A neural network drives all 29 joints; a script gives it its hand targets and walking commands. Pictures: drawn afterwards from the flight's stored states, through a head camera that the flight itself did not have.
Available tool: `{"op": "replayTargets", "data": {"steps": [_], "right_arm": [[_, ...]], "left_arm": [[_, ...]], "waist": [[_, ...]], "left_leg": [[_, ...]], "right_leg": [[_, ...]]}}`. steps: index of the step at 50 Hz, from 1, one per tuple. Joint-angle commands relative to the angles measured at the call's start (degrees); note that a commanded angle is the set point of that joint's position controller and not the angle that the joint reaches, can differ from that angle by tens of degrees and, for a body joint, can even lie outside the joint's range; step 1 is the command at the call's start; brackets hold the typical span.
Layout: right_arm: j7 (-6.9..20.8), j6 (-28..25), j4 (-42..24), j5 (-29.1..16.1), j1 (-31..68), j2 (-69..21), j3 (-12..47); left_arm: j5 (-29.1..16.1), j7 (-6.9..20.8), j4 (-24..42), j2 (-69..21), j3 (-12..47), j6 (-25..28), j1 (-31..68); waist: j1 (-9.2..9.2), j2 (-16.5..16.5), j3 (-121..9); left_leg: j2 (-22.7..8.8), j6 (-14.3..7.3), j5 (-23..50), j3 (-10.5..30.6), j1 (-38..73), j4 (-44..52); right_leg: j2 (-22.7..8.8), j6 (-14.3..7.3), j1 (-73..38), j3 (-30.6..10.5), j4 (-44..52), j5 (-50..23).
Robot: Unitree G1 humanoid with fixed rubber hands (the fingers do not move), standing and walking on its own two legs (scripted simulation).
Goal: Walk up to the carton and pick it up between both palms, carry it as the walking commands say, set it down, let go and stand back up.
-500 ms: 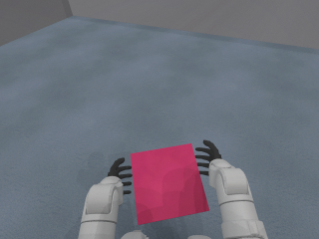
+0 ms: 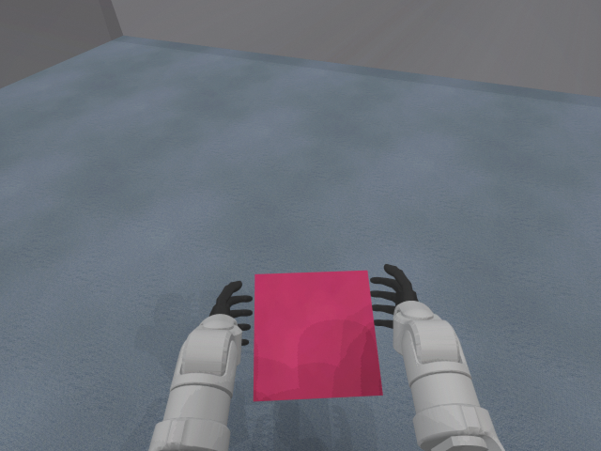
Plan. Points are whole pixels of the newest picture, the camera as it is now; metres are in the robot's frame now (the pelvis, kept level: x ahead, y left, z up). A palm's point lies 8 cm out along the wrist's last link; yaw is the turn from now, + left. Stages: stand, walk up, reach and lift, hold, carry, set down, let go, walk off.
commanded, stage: carry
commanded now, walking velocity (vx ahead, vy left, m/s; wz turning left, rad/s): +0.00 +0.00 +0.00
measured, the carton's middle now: (311, 339) +0.31 -0.01 -0.08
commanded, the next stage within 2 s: none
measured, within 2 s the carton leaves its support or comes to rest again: neither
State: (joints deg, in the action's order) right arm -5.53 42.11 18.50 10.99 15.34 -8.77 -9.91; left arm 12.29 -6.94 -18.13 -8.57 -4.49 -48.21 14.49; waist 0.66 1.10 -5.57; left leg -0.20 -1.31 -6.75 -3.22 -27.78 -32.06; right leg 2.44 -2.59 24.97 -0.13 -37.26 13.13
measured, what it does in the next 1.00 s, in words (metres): stands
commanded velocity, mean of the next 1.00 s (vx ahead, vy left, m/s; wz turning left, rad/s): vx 0.00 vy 0.00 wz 0.00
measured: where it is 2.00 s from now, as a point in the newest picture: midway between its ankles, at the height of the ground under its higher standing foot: outside the picture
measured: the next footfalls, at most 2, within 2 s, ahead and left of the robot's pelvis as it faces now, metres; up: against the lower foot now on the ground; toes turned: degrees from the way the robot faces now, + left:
none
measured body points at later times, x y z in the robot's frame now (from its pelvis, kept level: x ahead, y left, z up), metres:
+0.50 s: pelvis +0.00 +0.00 +0.00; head +0.01 +0.00 +0.45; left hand +0.30 +0.14 +0.02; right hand +0.32 -0.12 +0.02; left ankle +0.13 +0.11 -0.72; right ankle +0.07 -0.09 -0.72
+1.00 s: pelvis +0.03 -0.01 +0.00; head +0.02 -0.02 +0.45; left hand +0.33 +0.11 +0.03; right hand +0.33 -0.15 +0.02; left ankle +0.13 +0.11 -0.72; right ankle +0.07 -0.09 -0.72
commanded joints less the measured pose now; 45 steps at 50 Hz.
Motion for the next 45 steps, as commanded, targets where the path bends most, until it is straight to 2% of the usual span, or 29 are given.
{"op": "replayTargets", "data": {"steps": [1,3,5,10,13,15,16,17,19,20,21,22,24,27,28,30,31,32,33,34,36,38,39,40,41,42,43,44,45], "right_arm": [[13.52,-0.37,-12.73,-19.37,32.24,-62.24,37.20],[12.49,2.13,-19.99,-21.41,30.92,-59.80,38.89],[11.94,1.92,-7.28,-14.94,24.03,-57.28,34.49],[12.80,1.43,-15.74,-18.07,23.71,-58.86,38.42],[14.10,0.31,-11.06,-14.68,25.10,-57.81,34.44],[14.14,-2.24,-11.37,-11.73,29.38,-56.66,32.90],[13.33,-0.09,-23.32,-20.29,31.64,-58.40,39.60],[13.23,0.61,-17.03,-16.85,29.03,-58.02,36.51],[12.07,2.36,-28.06,-21.76,29.47,-57.61,40.42],[11.32,3.81,-27.82,-20.79,24.30,-57.36,40.25],[11.83,2.86,-8.71,-11.96,17.41,-55.66,33.40],[12.33,1.39,-7.81,-11.49,15.20,-54.94,32.60],[13.11,0.05,-11.75,-12.35,21.32,-53.78,33.28],[12.74,2.49,-16.58,-16.17,26.73,-56.59,35.57],[11.82,3.00,-25.29,-19.19,25.89,-55.54,38.38],[11.25,4.70,-25.04,-18.92,24.09,-54.75,37.27],[11.12,4.17,-17.18,-15.58,22.53,-54.54,34.73],[10.57,4.54,-23.30,-17.94,18.14,-53.98,37.40],[11.17,4.08,-16.44,-14.14,20.78,-52.53,33.87],[11.29,3.86,-24.40,-18.29,22.64,-53.30,37.19],[12.34,2.61,-12.34,-12.84,18.17,-53.80,33.36],[12.89,1.60,-22.88,-18.47,27.66,-55.41,37.09],[12.90,2.07,-14.49,-16.18,24.10,-57.37,35.69],[12.74,2.20,-21.59,-19.30,24.76,-55.57,37.67],[12.76,1.16,-12.56,-13.65,28.28,-53.90,33.28],[12.67,1.02,-22.47,-19.15,27.98,-54.91,37.38],[13.05,1.05,-9.24,-13.43,22.64,-55.02,34.26],[12.99,0.88,-17.48,-18.17,24.96,-55.40,37.02],[12.70,1.33,-18.77,-17.40,30.03,-55.07,36.59]], "left_arm": [[-22.20,14.30,29.52,-55.95,31.97,8.39,50.23],[-22.70,13.34,30.49,-54.81,32.69,5.55,42.98],[-15.64,12.80,19.18,-50.79,26.81,5.48,38.62],[-21.10,14.31,28.02,-53.48,32.31,6.41,39.95],[-18.30,15.04,21.07,-54.80,31.40,7.12,39.61],[-17.18,15.58,17.36,-54.62,29.33,9.54,39.86],[-24.62,14.79,31.34,-56.22,36.04,7.91,43.18],[-22.21,14.99,27.92,-54.89,32.84,7.12,44.01],[-24.83,13.76,38.45,-55.16,37.25,5.14,41.18],[-25.90,13.23,39.33,-55.89,38.61,3.43,39.65],[-17.09,13.73,22.15,-51.62,29.95,4.34,35.38],[-16.45,14.30,21.50,-49.66,29.54,5.98,31.32],[-18.51,15.22,22.99,-50.37,30.01,7.43,37.63],[-22.06,14.45,27.86,-53.04,33.24,4.61,41.29],[-24.99,13.70,34.96,-53.38,36.19,4.05,40.38],[-24.07,12.96,37.11,-52.56,35.83,2.77,39.41],[-19.42,13.12,26.10,-52.02,31.62,2.89,34.60],[-21.59,12.97,32.22,-50.89,33.78,2.13,31.77],[-16.48,13.40,19.38,-50.91,28.75,2.25,28.65],[-21.77,13.66,30.12,-50.94,32.50,2.81,33.35],[-17.35,14.61,19.98,-51.69,28.83,4.18,31.28],[-23.12,14.32,33.51,-52.45,34.03,5.60,41.98],[-19.47,14.37,25.22,-53.38,31.29,4.69,39.38],[-22.35,13.87,32.12,-52.63,33.06,4.97,38.54],[-15.42,14.05,15.82,-52.72,27.32,5.11,35.06],[-20.11,13.84,26.20,-54.35,31.97,4.97,34.71],[-15.40,14.27,15.80,-52.63,26.88,5.92,33.46],[-20.36,13.87,27.40,-52.19,31.47,6.25,37.70],[-19.73,13.85,22.60,-53.82,30.51,5.09,39.48]], "waist": [[-0.47,-5.03,-19.47],[-0.43,-10.99,-19.79],[-0.63,-4.07,-22.59],[-0.94,0.97,-22.37],[-1.54,9.86,-23.83],[-2.33,2.21,-22.14],[-1.86,-3.49,-17.03],[-1.11,-10.51,-21.16],[-0.31,-10.55,-22.31],[-0.22,-4.44,-23.28],[-0.32,0.33,-24.73],[-0.94,2.37,-26.62],[-1.21,1.68,-22.37],[-1.34,2.74,-19.72],[-1.26,-0.01,-19.81],[-0.48,-2.82,-21.31],[-0.55,-3.93,-22.78],[-0.48,-3.81,-22.98],[-0.72,-2.85,-22.27],[-0.51,-4.57,-21.40],[-1.11,0.09,-22.75],[-0.99,-1.21,-21.41],[-0.59,0.28,-21.84],[-0.74,0.91,-19.09],[-1.22,1.24,-18.40],[-1.06,3.63,-18.36],[-1.41,-4.44,-21.27],[-0.93,0.23,-20.44],[-0.95,-2.52,-19.37]], "left_leg": [[-4.13,-0.56,-18.99,9.16,8.48,5.98],[-1.41,0.08,-12.32,5.17,8.75,0.23],[-2.04,-0.78,-7.14,4.73,19.15,-1.05],[-8.37,-2.46,-19.69,13.94,11.68,11.81],[-10.22,-1.23,-22.71,14.61,8.82,17.85],[-9.07,-0.91,-23.25,11.99,3.12,15.59],[-4.33,1.51,-22.56,6.54,3.90,9.76],[-2.06,1.73,-18.41,5.20,5.52,1.05],[-1.04,-0.36,-11.10,3.50,15.53,-8.12],[-2.55,-1.18,-3.74,4.96,19.00,-2.82],[-5.82,-2.24,-0.71,8.64,21.47,1.98],[-9.29,-3.68,-2.94,14.35,22.63,6.89],[-13.22,-4.07,-15.06,18.25,13.12,15.07],[-8.31,-1.30,-25.24,12.98,4.12,14.79],[-5.78,-0.55,-21.50,10.13,6.07,11.04],[-3.82,0.31,-11.47,5.88,13.03,5.08],[-4.13,-0.76,-11.17,6.51,16.38,3.42],[-4.65,-0.95,-6.10,7.72,16.56,3.05],[-4.46,-1.70,-7.85,7.09,18.08,3.38],[-5.83,-1.88,-8.73,8.40,17.52,5.12],[-10.70,-2.80,-10.14,14.01,14.04,11.57],[-6.70,-1.24,-9.58,9.15,14.43,6.66],[-7.13,-1.40,-10.11,9.33,14.18,6.90],[-7.71,-0.85,-9.92,9.90,13.74,8.39],[-7.35,-1.32,-7.55,10.61,13.00,7.59],[-7.62,-1.39,-7.63,10.50,14.06,8.65],[-7.65,-1.59,-7.54,9.81,14.35,6.76],[-8.01,-1.23,-7.57,9.76,16.11,7.05],[-7.52,-0.89,-12.07,9.59,14.03,7.35]], "right_leg": [[-7.51,-1.99,-4.19,-10.42,14.30,18.33],[-11.72,-2.21,-2.84,-16.19,19.76,22.44],[-9.65,-1.63,-0.28,-12.15,17.34,15.33],[-5.73,-1.42,-4.16,-8.29,8.67,12.93],[-0.22,-2.20,-8.12,-1.50,-2.19,9.81],[-2.60,-3.89,-10.55,-6.20,4.64,14.39],[-4.68,-4.61,-7.20,-9.64,11.77,19.66],[-10.35,-5.20,-6.50,-17.86,18.78,25.62],[-14.03,-4.30,0.25,-18.05,20.69,21.75],[-12.33,-2.89,0.56,-13.04,15.04,12.09],[-8.19,-2.10,0.34,-9.80,9.82,7.22],[-5.80,-0.73,-0.54,-7.41,4.47,4.53],[-2.71,-1.13,-3.85,-5.73,4.00,6.25],[-2.72,-2.91,-8.46,-5.96,5.28,11.55],[-4.52,-3.68,-7.64,-8.87,8.86,13.11],[-6.99,-3.57,-2.46,-11.19,13.25,15.13],[-7.09,-2.81,-2.19,-10.10,13.59,12.96],[-8.95,-2.97,-5.37,-11.47,14.16,9.29],[-8.44,-2.10,-2.18,-11.62,13.52,9.59],[-7.42,-2.54,-1.65,-9.81,11.56,9.52],[-5.31,-1.72,-6.60,-6.79,6.57,3.50],[-7.24,-2.55,-6.25,-10.33,10.76,3.50],[-7.60,-2.91,-7.89,-9.77,9.90,5.09],[-6.87,-2.63,-5.77,-8.67,9.22,4.47],[-7.32,-2.92,-5.44,-10.45,9.43,2.40],[-7.15,-2.87,-6.91,-9.59,9.00,2.25],[-6.93,-2.49,-7.42,-8.52,9.19,2.10],[-7.22,-3.15,-5.62,-9.95,9.81,3.54],[-6.69,-3.49,-4.39,-9.86,10.64,7.96]]}}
